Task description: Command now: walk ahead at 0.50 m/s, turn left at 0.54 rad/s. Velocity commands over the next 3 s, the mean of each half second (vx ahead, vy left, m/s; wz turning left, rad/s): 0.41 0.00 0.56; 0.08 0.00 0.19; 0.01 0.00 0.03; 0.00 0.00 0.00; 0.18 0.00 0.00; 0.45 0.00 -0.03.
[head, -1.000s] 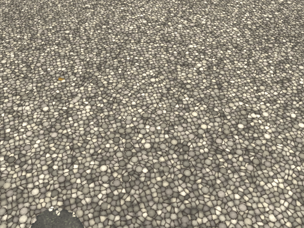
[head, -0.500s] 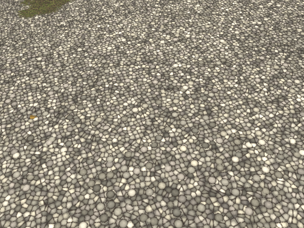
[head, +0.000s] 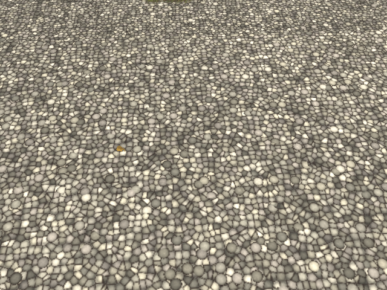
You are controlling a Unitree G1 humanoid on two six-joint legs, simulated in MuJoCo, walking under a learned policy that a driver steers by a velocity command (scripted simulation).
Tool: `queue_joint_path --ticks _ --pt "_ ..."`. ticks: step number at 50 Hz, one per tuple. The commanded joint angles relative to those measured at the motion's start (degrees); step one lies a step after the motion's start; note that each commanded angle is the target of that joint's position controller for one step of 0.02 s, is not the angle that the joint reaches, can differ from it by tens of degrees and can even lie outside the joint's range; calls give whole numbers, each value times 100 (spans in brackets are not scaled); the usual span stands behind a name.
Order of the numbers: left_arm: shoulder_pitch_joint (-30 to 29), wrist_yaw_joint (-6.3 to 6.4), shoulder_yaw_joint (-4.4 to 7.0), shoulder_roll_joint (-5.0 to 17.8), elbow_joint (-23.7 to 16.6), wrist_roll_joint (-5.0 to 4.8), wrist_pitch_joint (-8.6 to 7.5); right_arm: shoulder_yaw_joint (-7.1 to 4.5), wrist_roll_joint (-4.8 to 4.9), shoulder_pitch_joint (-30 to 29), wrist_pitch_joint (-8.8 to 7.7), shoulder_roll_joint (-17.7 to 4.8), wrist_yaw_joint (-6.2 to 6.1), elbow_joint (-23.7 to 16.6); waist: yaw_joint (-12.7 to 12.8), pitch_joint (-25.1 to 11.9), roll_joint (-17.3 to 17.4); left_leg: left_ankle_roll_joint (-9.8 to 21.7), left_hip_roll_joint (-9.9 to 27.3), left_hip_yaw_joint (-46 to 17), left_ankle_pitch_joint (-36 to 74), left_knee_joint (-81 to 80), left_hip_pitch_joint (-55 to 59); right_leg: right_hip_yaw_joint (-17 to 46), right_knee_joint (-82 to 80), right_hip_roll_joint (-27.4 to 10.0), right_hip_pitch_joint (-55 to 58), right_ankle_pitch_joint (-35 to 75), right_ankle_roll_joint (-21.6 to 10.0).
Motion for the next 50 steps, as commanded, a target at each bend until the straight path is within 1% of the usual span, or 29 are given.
queue_joint_path --ticks 1,2,3,5,7,10,13,15,17,19,20,21,22,23,24,25,27,29,32,35,37,38,39,40,41,42,45,47,50 --pt "-600 -63 84 741 -859 -102 -462 -287 -2 1227 -96 -912 -82 -106 -582 -1105 4 1264 1750 -3249 227 -1896 3681 853 1186 -195 -3470 616 -207" --pt "-611 -22 129 780 -806 57 -443 -231 -15 856 -88 -725 -97 -196 -356 -775 -66 1134 1529 -2733 850 -1974 2889 804 714 -342 -3085 850 -149" --pt "-482 -24 166 812 -798 109 -373 -186 -89 669 -87 -622 -122 -306 -157 -691 53 1109 1391 -2480 1266 -2111 2382 840 522 -439 -2686 1027 -98" --pt "-360 -24 157 673 -814 155 -240 -206 -81 603 -103 -680 -164 -345 -9 -610 116 1149 1262 -2201 1770 -2286 1838 730 99 -438 -2412 1177 76" --pt "-607 -2 111 533 -916 183 -165 -248 -63 725 -114 -837 -234 -296 -40 -468 124 1098 1109 -1870 2022 -2361 1468 614 -517 -360 -2409 1632 244" --pt "-1296 -26 26 352 -1089 174 -177 -276 -7 957 -67 -914 -317 -203 -301 -361 290 776 759 -1538 1627 -2260 1240 558 -1922 -113 -2155 2851 316" --pt "-1848 -109 11 371 -1227 76 -234 -285 22 1266 -11 -946 -349 -98 -550 -354 424 615 782 -1754 1022 -2133 1289 554 -2812 158 -1769 3484 298" --pt "-1976 -149 68 524 -1303 91 -276 -287 38 1405 60 -919 -381 -26 -551 -320 486 492 829 -2020 1364 -1681 1630 652 -3221 292 -1719 3345 201" --pt "-1811 -181 145 672 -1282 114 -323 -297 16 1380 144 -900 -432 -49 -424 -460 630 317 882 -2350 1780 -1114 2016 725 -3447 391 -1509 3011 44" --pt "-1165 -146 222 784 -1139 180 -374 -263 20 1037 178 -767 -454 -224 -7 -784 670 -12 571 -2343 2143 -256 1989 633 -3915 286 -570 3522 -224" --pt "-556 -104 287 1087 -1116 299 -388 -164 -59 960 156 -478 -447 -414 235 -1540 247 -280 246 -2057 1315 1019 1393 1256 -3583 -580 855 4886 -595" --pt "-233 -74 302 1285 -1106 366 -288 -53 -121 2122 138 -44 -423 -326 -186 -2379 -1333 -692 -551 -1487 -3020 2866 -217 2948 -3147 -2233 2793 6905 -1570" --pt "-55 -116 323 1197 -1015 149 -162 -103 3 2540 134 -650 -390 -302 -166 -2892 -1745 -805 -180 -1376 -3063 3866 -895 4126 -3414 -2694 3025 5311 -1916" --pt "-312 -80 223 797 -1179 149 -86 -217 58 1922 212 -994 -416 -284 53 -2206 -1058 -965 50 -1304 -2511 4229 -1182 3513 -3691 -2225 2435 4355 -1699" --pt "-632 -52 132 583 -1193 178 -1 -242 30 1364 309 -1055 -453 -399 86 -1593 -656 -1042 176 -1037 -2114 4130 -1238 2745 -3827 -1879 1687 4067 -1482" --pt "-866 -52 65 478 -1191 200 53 -252 -18 1136 404 -997 -479 -439 14 -1174 -512 -1090 305 -965 -1946 3982 -1072 2270 -3949 -1595 982 4121 -1432" --pt "-1137 -64 61 532 -1071 247 83 -174 -13 1260 519 -604 -478 -452 -273 -771 -751 -1066 423 -782 -1803 3202 -327 1553 -4294 -1182 -120 4117 -1347" --pt "-1256 -84 83 580 -965 242 70 -82 -67 1324 511 -325 -489 -427 -346 -852 -857 -1078 386 -561 -1684 2319 159 1135 -4355 -1083 -334 4800 -1447" --pt "-1316 -80 124 709 -828 141 124 -16 -124 1110 481 -286 -439 -444 -274 -1218 -872 -1015 474 -478 -962 1168 797 950 -4308 -1203 -214 5038 -1538" --pt "-1249 -88 115 782 -704 62 230 -35 -113 887 529 -404 -373 -480 -206 -1148 -846 -878 427 -350 -513 274 1279 993 -4322 -1210 -285 3592 -1454" --pt "-1299 -107 46 669 -626 14 271 -43 -166 902 530 -382 -335 -432 -335 -926 -764 -660 315 -213 98 -747 1925 930 -4187 -1012 -675 2311 -1156" --pt "-1088 -126 -36 465 -509 34 263 -45 -229 811 521 -457 -343 -501 -324 -815 -604 -500 489 -486 401 -1224 2254 868 -4088 -829 -935 1662 -789" --pt "-920 -158 -127 234 -508 173 239 -85 -296 748 510 -807 -395 -629 -132 -861 155 -215 1330 -1466 1123 -1503 2526 495 -3440 -425 -1237 985 -340" --pt "-547 -144 -165 48 -471 214 239 -47 -325 325 507 -836 -399 -641 298 -779 1116 266 1716 -1833 212 -1717 1511 70 -3354 2 -731 727 -34" --pt "-771 -106 -126 315 -418 254 271 25 -303 65 453 -490 -350 -713 124 -555 924 206 1385 -1663 -773 -1846 1017 189 -3412 -16 -292 1197 77" --pt "-904 -99 -104 391 -410 254 280 70 -336 46 399 -343 -321 -649 92 -432 876 -45 1113 -1433 -1147 -1790 957 188 -3506 -20 -192 1577 98" --pt "-800 -73 -60 570 -226 219 294 67 -287 252 297 -416 -307 -550 12 -235 582 -345 854 -1162 -551 -1538 1061 263 -3626 -121 -251 1863 29" --pt "-781 -87 -77 494 -119 193 260 67 -249 403 280 -404 -323 -490 -36 -337 296 -343 804 -1064 -28 -1310 1316 256 -3661 -133 -254 1986 12" --pt "-773 -77 -85 453 29 169 245 69 -237 374 286 -359 -344 -495 -48 -461 149 -310 751 -980 523 -1152 1490 250 -3650 -155 -176 2184 38"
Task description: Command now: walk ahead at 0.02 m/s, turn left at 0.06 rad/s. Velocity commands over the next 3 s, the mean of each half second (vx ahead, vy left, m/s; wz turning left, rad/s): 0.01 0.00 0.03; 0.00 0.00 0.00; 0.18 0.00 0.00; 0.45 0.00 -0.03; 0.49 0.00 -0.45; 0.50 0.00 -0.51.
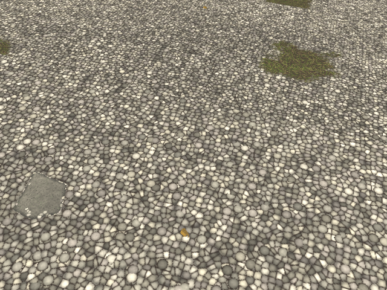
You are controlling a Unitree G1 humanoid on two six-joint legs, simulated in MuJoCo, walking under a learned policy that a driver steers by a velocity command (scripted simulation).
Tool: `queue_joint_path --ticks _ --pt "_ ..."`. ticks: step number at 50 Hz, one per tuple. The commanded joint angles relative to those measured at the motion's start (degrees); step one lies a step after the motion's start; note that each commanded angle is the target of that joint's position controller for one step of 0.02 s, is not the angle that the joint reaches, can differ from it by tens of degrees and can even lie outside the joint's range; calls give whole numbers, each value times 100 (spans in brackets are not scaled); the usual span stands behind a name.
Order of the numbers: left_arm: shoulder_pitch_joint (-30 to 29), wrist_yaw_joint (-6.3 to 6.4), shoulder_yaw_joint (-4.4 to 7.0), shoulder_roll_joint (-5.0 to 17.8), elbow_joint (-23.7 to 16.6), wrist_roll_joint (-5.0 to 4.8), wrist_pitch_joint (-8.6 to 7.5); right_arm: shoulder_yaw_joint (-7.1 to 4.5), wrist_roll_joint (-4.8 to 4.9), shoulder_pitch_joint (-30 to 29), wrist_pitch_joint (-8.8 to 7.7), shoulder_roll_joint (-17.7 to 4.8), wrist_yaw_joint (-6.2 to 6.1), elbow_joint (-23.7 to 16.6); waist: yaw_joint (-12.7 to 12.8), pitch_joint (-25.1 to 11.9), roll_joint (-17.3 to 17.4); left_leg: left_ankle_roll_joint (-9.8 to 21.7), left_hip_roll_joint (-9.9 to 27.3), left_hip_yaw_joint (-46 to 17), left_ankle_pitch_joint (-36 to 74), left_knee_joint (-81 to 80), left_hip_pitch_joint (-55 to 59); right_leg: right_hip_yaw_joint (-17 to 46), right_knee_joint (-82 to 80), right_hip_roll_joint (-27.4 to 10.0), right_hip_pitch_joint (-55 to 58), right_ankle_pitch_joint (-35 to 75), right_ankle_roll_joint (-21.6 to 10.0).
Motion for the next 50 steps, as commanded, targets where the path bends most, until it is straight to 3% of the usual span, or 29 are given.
queue_joint_path --ticks 1,10,22,50 --pt "-120 30 141 606 -168 -29 -76 -232 19 -6 -73 -756 -36 -331 -94 -243 182 266 477 -549 1169 -603 129 203 -282 -155 103 617 -33" --pt "-121 125 158 661 242 -71 12 -273 45 56 -79 -685 -27 -84 -57 -299 76 249 375 -407 1739 -562 232 221 -227 -205 359 906 -37" --pt "-175 230 181 647 770 -86 91 -304 69 208 -108 -689 -99 514 -37 -126 91 175 290 -279 1581 -731 228 204 -361 -185 455 798 -38" --pt "366 345 147 352 1424 -98 108 -175 122 431 -118 -547 -162 1866 -83 137 37 148 173 -116 994 -1010 156 121 -544 -85 336 521 -37"
Over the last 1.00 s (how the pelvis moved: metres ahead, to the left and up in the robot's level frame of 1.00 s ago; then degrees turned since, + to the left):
0.33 0.01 0.02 22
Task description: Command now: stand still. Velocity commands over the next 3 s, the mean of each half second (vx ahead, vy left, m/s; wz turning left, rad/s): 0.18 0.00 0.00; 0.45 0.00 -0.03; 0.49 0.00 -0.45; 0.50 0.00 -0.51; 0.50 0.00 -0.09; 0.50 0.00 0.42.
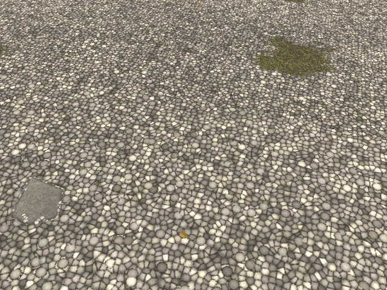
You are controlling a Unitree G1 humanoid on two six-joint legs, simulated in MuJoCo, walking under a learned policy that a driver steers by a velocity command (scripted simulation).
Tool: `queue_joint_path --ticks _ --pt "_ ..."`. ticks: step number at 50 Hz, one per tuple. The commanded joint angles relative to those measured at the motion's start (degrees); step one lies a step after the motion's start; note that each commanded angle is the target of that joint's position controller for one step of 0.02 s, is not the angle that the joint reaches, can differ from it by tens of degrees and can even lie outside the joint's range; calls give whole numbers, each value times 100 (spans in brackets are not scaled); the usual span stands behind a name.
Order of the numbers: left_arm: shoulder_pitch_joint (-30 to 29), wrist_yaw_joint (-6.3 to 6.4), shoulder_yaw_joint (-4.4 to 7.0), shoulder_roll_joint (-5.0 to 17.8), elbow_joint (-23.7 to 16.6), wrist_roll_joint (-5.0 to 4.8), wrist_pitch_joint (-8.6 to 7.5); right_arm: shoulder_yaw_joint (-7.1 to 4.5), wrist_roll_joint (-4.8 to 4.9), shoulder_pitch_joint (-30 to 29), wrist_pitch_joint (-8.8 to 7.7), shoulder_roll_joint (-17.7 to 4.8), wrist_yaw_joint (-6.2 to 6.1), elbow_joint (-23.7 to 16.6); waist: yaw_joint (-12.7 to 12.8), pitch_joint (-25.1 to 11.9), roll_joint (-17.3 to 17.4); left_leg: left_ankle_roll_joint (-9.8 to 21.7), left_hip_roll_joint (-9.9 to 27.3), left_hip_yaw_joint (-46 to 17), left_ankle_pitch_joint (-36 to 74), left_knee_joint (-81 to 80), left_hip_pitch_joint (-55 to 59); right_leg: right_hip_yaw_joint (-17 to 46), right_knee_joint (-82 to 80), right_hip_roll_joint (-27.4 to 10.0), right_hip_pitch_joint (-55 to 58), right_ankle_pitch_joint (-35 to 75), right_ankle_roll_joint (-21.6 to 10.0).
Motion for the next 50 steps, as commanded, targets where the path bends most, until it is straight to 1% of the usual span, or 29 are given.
queue_joint_path --ticks 1,7,8,10,13,15,17,19,20,21,22,23,24,25,27,28,30,33,39,41,42,43,44,45,46,47,48,49,50 --pt "230 24 77 564 -94 -1 -34 -93 5 135 -44 -586 -15 -88 -12 39 44 114 249 -219 921 -559 -268 1 -347 3 54 568 -85" --pt "381 34 60 498 -56 -7 -36 -66 12 188 -37 -546 -14 69 -30 65 34 113 235 -197 923 -568 -278 -4 -347 14 35 576 -90" --pt "502 39 47 433 2 -11 -30 -59 14 284 -27 -516 -23 137 -36 -65 66 135 187 -162 300 -615 -227 -104 -303 97 76 95 -101" --pt "497 62 71 436 -28 -74 -26 -138 89 330 5 -733 -54 147 -94 184 257 361 223 -345 -1919 -744 -520 -372 162 350 -318 -1396 -211" --pt "196 -12 27 205 -285 -74 -218 -275 163 737 -117 -1098 -26 167 -318 647 995 1025 1332 -1964 -3465 -1579 -516 -419 1439 405 -1398 -1361 -344" --pt "77 -130 48 252 -420 -145 -388 -307 142 707 -241 -1093 -13 126 -295 779 1061 1371 1889 -2733 -3124 -1848 -543 35 2232 70 -1758 -1420 -564" --pt "225 -216 59 275 -475 -217 -523 -287 208 286 -328 -985 16 -35 -31 746 896 1181 1803 -2336 -2401 -1644 -476 157 1526 -98 -1571 -1553 -783" --pt "1091 -233 134 262 -84 -163 -585 -280 274 -204 -295 -964 48 -177 427 456 565 774 1055 -1197 -1535 -994 -1285 -363 38 349 354 -273 -744" --pt "1650 -238 200 375 119 -99 -562 -234 235 -267 -306 -801 63 -227 573 248 158 575 678 -688 -941 -113 -1773 3 -86 216 1196 -74 -679" --pt "2421 -209 303 794 195 -94 -543 -113 105 -312 -353 -390 105 -309 756 -166 -1221 176 98 177 -805 2013 -2480 1731 -865 -953 1970 -590 -964" --pt "2764 -291 348 1261 189 -55 -614 -126 187 -311 -451 -333 88 -497 702 -176 -1992 135 -279 42 -1671 3291 -3518 4050 -1735 -1975 2102 -1566 -1758" --pt "2207 -297 229 928 56 -25 -701 -160 299 -373 -527 -526 100 -491 416 334 -1103 244 182 -377 -1409 4159 -3977 4104 -1781 -2107 1726 -2019 -1855" --pt "1759 -308 155 660 -116 -44 -753 -158 329 -389 -592 -562 151 -463 261 603 -664 362 439 -440 -709 4357 -4224 3410 -1761 -1849 1555 -1900 -1639" --pt "1456 -349 115 606 -240 -48 -765 -182 273 -334 -629 -587 169 -383 145 588 -467 398 608 -322 -183 4216 -4139 2741 -1799 -1545 1445 -1318 -1423" --pt "1411 -370 21 354 -307 -22 -708 -271 164 -475 -647 -724 209 -365 105 513 -446 346 792 -161 434 3643 -3786 1671 -1808 -1123 1349 330 -1117" --pt "1592 -347 -4 309 -277 2 -671 -264 154 -499 -622 -612 245 -352 120 417 -542 282 775 -26 583 3472 -3640 1332 -1780 -989 1356 997 -1085" --pt "1818 -272 -4 423 -271 22 -614 -217 137 -818 -561 -405 283 -463 167 396 -490 133 728 153 848 3023 -3645 963 -1793 -896 1342 1817 -1144" --pt "1803 -179 14 610 -384 37 -567 -110 151 -1707 -547 -224 310 -814 289 575 -416 15 540 345 1449 1685 -3240 615 -2013 -760 884 1903 -1135" --pt "2043 -146 126 736 -305 -84 -549 -69 212 -2472 -591 -407 463 -1198 238 765 -507 278 365 370 1727 463 -2770 370 -1966 -1081 1419 2370 -1127" --pt "1880 -142 192 871 -363 -64 -506 -167 198 -2149 -629 -637 486 -1183 -69 374 -650 466 148 462 1421 376 -2134 277 -1357 -1174 1809 4044 -1017" --pt "1798 -139 229 946 -397 -42 -459 -264 199 -1644 -630 -821 467 -1063 -352 -32 -803 575 -45 572 1239 441 -1468 220 -736 -1168 1925 5128 -951" --pt "1684 -143 223 924 -448 -13 -402 -406 218 -663 -613 -1058 426 -766 -831 -601 -824 737 -197 654 1265 384 -267 62 369 -975 1689 5677 -814" --pt "1565 -165 171 840 -582 32 -398 -516 175 400 -575 -1327 367 -501 -1258 -1277 -648 1027 463 -99 1134 587 1563 42 1877 -787 425 4569 -667" --pt "2318 -273 -74 -77 -679 13 -506 -625 26 1176 -558 -1842 337 -354 -877 -2404 907 2100 2214 -3113 -144 113 3842 99 4425 365 -1956 662 -271" --pt "2132 -310 -43 82 -568 -157 -698 -475 21 1096 -546 -1349 337 -290 -970 -2614 1022 2104 2486 -4451 -632 -949 3654 1080 5412 624 -2578 -1737 -401" --pt "1437 -301 115 577 -834 -351 -786 -381 85 406 -588 -1051 337 -363 -818 -1424 887 1685 2259 -3400 -521 -1102 2650 1022 5652 265 -3084 -1472 -526" --pt "1039 -241 149 687 -958 -380 -804 -300 91 -192 -641 -804 346 -484 -578 -826 393 1434 2086 -2449 52 -1264 1546 859 5378 -96 -2895 -872 -582" --pt "878 -165 213 661 -964 -309 -750 -234 50 -517 -705 -567 385 -476 -364 -461 119 1228 1859 -1756 551 -1445 679 768 5016 -302 -2583 -517 -588" --pt "1050 -128 255 534 -924 -258 -637 -194 -12 -658 -754 -424 407 -426 -124 -334 281 1042 1617 -1155 740 -1620 119 810 4700 -482 -2139 -277 -609"
Over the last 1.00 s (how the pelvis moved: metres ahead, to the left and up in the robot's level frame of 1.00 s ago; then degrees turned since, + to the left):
0.02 0.00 0.00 -1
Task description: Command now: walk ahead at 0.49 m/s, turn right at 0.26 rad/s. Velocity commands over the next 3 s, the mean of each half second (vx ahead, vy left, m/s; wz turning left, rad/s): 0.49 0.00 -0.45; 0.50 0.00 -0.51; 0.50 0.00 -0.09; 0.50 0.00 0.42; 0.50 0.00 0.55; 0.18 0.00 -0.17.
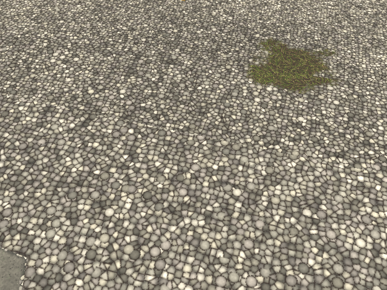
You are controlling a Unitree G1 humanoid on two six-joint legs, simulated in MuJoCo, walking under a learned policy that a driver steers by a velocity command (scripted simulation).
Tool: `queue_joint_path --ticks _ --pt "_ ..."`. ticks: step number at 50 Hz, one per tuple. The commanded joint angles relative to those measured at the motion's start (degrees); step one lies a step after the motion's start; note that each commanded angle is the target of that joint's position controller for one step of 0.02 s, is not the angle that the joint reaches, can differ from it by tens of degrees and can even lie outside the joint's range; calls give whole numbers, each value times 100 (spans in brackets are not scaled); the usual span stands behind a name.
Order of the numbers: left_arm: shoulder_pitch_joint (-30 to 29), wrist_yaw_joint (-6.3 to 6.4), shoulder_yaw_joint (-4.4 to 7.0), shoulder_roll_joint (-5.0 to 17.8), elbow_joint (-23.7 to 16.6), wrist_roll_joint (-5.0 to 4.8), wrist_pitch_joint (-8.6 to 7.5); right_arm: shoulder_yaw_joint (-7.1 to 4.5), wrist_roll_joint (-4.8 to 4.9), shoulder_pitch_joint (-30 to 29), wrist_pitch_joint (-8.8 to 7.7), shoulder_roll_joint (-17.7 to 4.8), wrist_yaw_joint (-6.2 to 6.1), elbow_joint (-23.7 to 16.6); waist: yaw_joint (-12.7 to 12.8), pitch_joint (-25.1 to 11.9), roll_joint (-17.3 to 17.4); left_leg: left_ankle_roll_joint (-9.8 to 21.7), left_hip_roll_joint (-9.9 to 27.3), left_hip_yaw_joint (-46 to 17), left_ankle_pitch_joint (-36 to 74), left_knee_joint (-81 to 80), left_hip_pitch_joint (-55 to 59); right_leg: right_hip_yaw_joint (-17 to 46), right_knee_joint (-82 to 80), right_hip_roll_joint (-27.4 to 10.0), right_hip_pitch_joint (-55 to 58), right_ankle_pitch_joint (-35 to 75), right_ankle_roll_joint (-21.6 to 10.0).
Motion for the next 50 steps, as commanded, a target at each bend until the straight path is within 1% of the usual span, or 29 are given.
queue_joint_path --ticks 1,3,6,11,14,16,19,20,21,22,23,24,25,26,27,28,30,32,36,39,41,43,44,45,46,47,48,49,50 --pt "326 87 185 327 -279 -14 78 -25 -104 225 -138 -226 28 8 23 -380 562 710 1558 -1493 24 -1902 898 290 45 -634 -1040 570 -125" --pt "295 97 195 180 -348 -12 227 -54 -107 365 -165 -357 -13 138 110 -133 626 753 1512 -1038 224 -2158 523 250 -175 -684 -1119 685 -113" --pt "-357 90 258 355 -676 66 270 -94 -143 545 -171 -590 -145 228 70 100 492 807 1548 -649 508 -2326 676 370 -810 -718 -1876 1461 13" --pt "-1389 -119 183 245 -1061 115 160 -106 -115 923 -109 -823 -310 226 -235 185 289 611 1470 82 1041 -2310 1254 -132 -2543 -557 -2014 2721 60" --pt "-2009 -250 110 176 -1377 118 163 -134 -42 1383 1 -934 -345 323 -478 339 180 583 1677 268 1299 -2069 2049 -391 -3109 -486 -2333 2560 -7" --pt "-2233 -340 102 204 -1597 106 175 -168 -2 1542 112 -1007 -346 346 -503 365 226 525 1836 373 1799 -1740 2573 -567 -3326 -394 -2462 2081 -110" --pt "-1831 -440 240 517 -1747 86 209 -243 19 1309 251 -1234 -383 182 -89 -108 608 319 1887 660 4494 -588 2803 -1068 -3396 128 -1421 1210 -417" --pt "-1190 -448 366 753 -1645 65 221 -259 15 1195 303 -1294 -401 117 290 -475 682 226 1810 746 5159 345 2665 -1178 -3488 391 -568 1100 -579" --pt "-234 -383 573 1131 -1426 51 232 -232 27 1103 316 -1255 -406 38 791 -977 533 12 1564 846 4721 1690 2011 -1025 -3914 576 907 1463 -818" --pt "430 -229 742 1733 -1296 53 297 -113 -136 1273 237 -909 -373 -139 803 -1547 -554 -244 1149 859 1660 3634 370 822 -3961 -598 2621 1598 -1216" --pt "211 -258 725 1973 -1469 106 221 96 -90 1636 -9 -257 -247 -430 239 -2347 -1470 -477 -150 -289 -2476 5415 -1792 4364 -5093 -1832 4218 629 -2439" --pt "362 -276 572 1426 -1468 170 182 -45 138 834 -253 -863 -154 -559 638 -2240 -654 -275 169 -1180 -2233 5603 -2460 4162 -5496 -1706 4248 596 -2078" --pt "113 -258 503 1149 -1466 175 140 -60 265 486 -352 -915 -123 -697 556 -1508 -470 -125 407 -1100 -1753 5328 -2724 3194 -5439 -1503 3617 1035 -1819" --pt "-347 -267 442 977 -1582 147 102 -67 181 498 -364 -865 -169 -629 231 -1032 223 -116 683 -1091 -1353 4787 -2397 2447 -5448 -1229 2637 1707 -1618" --pt "-707 -262 385 799 -1684 158 86 -139 74 561 -300 -933 -206 -571 19 -809 290 -167 856 -1075 -1145 4282 -1960 1924 -5501 -1016 1896 2245 -1479" --pt "-854 -242 346 730 -1767 211 84 -168 44 671 -198 -927 -198 -571 -146 -727 191 -224 951 -1099 -1021 4071 -1581 1704 -5623 -880 1416 2481 -1441" --pt "-787 -182 371 869 -1780 167 67 -175 -54 675 -51 -781 -211 -655 -245 -607 169 -432 940 -984 -848 3542 -1405 1438 -5765 -758 937 2863 -1478" --pt "-572 -84 420 1052 -1771 146 71 -151 -117 271 3 -669 -249 -838 -170 -440 115 -621 851 -881 -341 2816 -1547 1196 -5845 -638 705 3013 -1458" --pt "-266 24 444 1095 -1760 132 159 -65 -105 -587 -23 -478 -222 -1125 137 -292 -236 -662 458 -777 1132 944 -1200 887 -5680 -257 445 2476 -1076" --pt "-35 18 454 1093 -1688 116 187 -71 -20 -911 -57 -571 -175 -1315 281 -281 -401 -596 275 -810 1463 379 -884 1172 -5493 -360 518 2041 -935" --pt "53 41 442 1028 -1665 85 217 -122 1 -918 -103 -734 -125 -1400 240 -294 -444 -515 260 -958 1189 91 -813 1530 -5175 -502 867 1769 -896" --pt "34 89 437 1002 -1676 118 260 -171 1 -688 -174 -876 -66 -1363 125 -350 -581 -366 289 -928 772 5 -627 1750 -4855 -686 1215 1883 -860" --pt "1 98 421 959 -1692 126 284 -203 -23 -353 -216 -911 -52 -1267 -42 -444 -657 -243 238 -804 703 -163 -225 1743 -4605 -632 1284 2177 -796" --pt "-24 89 359 803 -1727 143 285 -280 -91 184 -254 -1052 -60 -1127 -287 -770 -610 -58 283 -783 719 -256 594 1573 -3992 -350 1235 2680 -643" --pt "6 72 249 562 -1811 211 280 -350 -170 1053 -262 -1326 -73 -1023 -635 -1505 -96 303 1111 -1613 685 -87 1998 1156 -2477 2 598 2049 -420" --pt "1115 49 142 133 -1784 58 210 -490 -173 1837 -170 -1786 -58 -719 -302 -2265 1852 1417 2371 -4284 -303 -517 3988 544 -411 876 -1466 -594 54" --pt "1172 54 184 628 -1654 -46 178 -397 64 1893 -131 -1327 -5 -667 -448 -2045 1718 1514 2554 -5407 -2159 -1090 4082 772 427 633 -2479 -1236 77" --pt "338 52 279 1009 -1761 -45 177 -287 90 1507 -96 -909 -17 -790 -618 -1121 1015 1204 2280 -4596 -2430 -1201 3344 777 690 397 -2825 -743 39" --pt "-226 73 276 1019 -1915 44 173 -231 3 1153 -47 -813 -26 -872 -548 -689 528 996 2015 -3800 -1954 -1245 2547 546 542 177 -2694 -276 18"
Over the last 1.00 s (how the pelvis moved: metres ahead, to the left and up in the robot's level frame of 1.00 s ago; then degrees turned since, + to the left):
0.34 -0.01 -0.01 -2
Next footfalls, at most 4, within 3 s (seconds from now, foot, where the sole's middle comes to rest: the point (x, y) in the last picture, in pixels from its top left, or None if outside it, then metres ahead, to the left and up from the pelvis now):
0.42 right None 0.40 -0.17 -0.77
0.92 left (227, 215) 0.74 -0.09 -0.77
1.42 right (317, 194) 0.84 -0.45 -0.77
2.12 left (259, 135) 1.28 -0.29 -0.93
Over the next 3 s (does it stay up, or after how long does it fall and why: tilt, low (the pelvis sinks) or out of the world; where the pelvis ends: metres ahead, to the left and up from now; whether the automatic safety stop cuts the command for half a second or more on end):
stays up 1.47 -0.41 -0.16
